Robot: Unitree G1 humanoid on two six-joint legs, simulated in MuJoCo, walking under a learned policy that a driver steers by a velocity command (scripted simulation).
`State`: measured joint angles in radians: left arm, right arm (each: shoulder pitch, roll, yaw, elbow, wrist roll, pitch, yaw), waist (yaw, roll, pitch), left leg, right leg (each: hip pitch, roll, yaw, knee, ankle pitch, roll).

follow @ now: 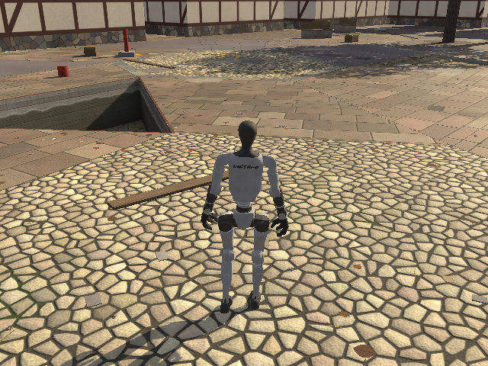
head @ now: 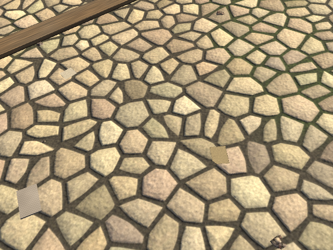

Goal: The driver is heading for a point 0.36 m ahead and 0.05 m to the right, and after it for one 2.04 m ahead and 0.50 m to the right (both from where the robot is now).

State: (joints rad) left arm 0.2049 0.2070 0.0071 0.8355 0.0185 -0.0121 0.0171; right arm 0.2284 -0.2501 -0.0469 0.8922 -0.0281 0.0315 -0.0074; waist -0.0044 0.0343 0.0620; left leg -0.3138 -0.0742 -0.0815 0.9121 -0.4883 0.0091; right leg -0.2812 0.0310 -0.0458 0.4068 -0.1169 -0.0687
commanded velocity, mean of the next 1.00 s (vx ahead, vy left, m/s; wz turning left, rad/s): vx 0.29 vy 0.00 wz -0.27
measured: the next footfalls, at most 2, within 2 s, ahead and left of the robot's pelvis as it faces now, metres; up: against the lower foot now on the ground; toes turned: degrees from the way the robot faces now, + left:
left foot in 0.24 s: +0.04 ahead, +0.11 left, +0.00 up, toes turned +0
right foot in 0.68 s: +0.35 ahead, -0.12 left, +0.00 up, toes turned -15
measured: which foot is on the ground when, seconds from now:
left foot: up 0.00-0.22, down 0.24-0.66, up 0.68-1.00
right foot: down 0.00-0.22, up 0.24-0.66, down 0.68-1.00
